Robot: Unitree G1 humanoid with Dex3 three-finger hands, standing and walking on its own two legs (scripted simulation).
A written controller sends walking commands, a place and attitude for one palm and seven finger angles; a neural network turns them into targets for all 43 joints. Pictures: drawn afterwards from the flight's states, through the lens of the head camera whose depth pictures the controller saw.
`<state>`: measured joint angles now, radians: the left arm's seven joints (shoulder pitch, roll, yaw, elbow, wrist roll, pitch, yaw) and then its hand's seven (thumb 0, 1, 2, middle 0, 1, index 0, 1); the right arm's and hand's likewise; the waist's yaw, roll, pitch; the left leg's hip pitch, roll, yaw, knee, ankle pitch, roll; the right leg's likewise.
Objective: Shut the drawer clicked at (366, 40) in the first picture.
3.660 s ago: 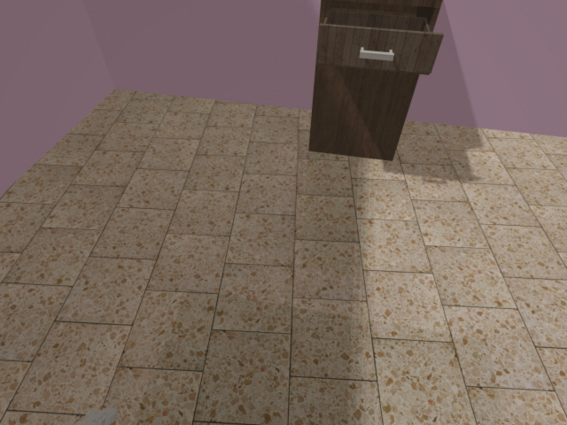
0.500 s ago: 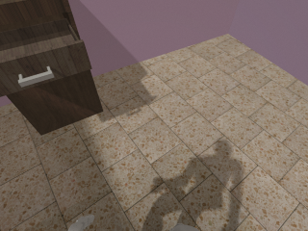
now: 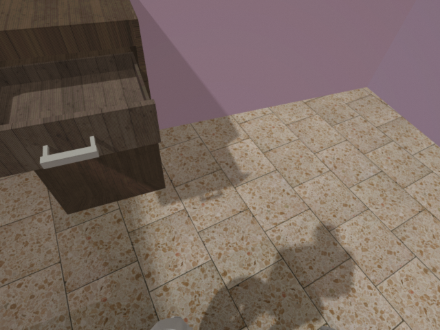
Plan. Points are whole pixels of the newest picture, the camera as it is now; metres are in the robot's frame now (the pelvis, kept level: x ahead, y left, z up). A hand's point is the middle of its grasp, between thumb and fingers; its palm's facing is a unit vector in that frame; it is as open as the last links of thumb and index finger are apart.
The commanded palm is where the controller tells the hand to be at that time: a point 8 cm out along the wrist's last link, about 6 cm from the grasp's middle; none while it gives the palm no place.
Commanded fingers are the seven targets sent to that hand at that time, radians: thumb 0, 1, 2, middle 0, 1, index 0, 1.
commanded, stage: turn to face it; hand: left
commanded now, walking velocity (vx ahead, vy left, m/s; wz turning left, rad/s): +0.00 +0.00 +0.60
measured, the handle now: (70, 150) +0.48 +0.41 -0.03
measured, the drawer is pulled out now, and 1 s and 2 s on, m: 0.30 0.30 0.30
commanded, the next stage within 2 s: take the last steps up to it in 0.60 s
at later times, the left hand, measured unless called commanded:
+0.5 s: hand out of the picture +0.12 +0.17 -0.12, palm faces +0.25 -0.93 -0.27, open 7.4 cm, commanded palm none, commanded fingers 0.00 0.90 0.90 -0.20 -0.30 -0.20 -0.30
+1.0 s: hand out of the picture -0.06 +0.18 -0.16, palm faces +0.44 -0.88 -0.17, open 7.4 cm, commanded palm none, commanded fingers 0.00 0.90 0.90 -0.20 -0.30 -0.20 -0.30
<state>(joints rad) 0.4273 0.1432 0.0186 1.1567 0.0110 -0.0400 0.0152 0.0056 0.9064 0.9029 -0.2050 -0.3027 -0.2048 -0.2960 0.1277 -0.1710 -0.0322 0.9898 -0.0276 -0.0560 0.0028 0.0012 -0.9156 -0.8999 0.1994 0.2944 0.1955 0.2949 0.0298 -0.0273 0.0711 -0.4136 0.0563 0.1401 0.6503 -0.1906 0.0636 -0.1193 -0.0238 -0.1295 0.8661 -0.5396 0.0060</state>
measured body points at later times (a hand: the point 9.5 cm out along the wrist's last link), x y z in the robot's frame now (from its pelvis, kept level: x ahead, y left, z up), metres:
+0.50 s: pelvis +0.05 -0.05 +0.01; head +0.06 -0.07 +0.46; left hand +0.11 +0.22 -0.10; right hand +0.15 -0.28 -0.15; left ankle +0.05 +0.08 -0.67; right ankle +0.09 -0.14 -0.72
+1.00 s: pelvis +0.04 +0.01 +0.03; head +0.03 +0.04 +0.47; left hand -0.08 +0.22 -0.14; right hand +0.19 -0.19 -0.10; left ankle -0.02 +0.07 -0.72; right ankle +0.10 -0.13 -0.64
